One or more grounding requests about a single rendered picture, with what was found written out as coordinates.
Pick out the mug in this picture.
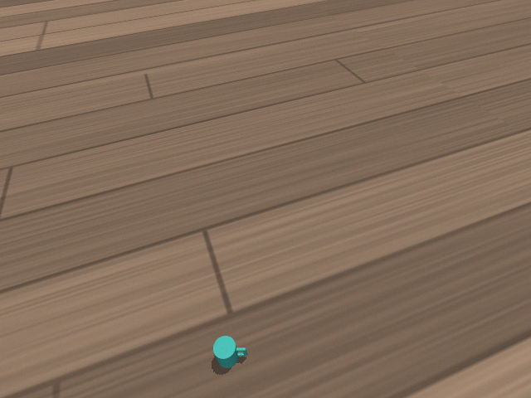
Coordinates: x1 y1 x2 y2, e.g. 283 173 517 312
213 336 247 368

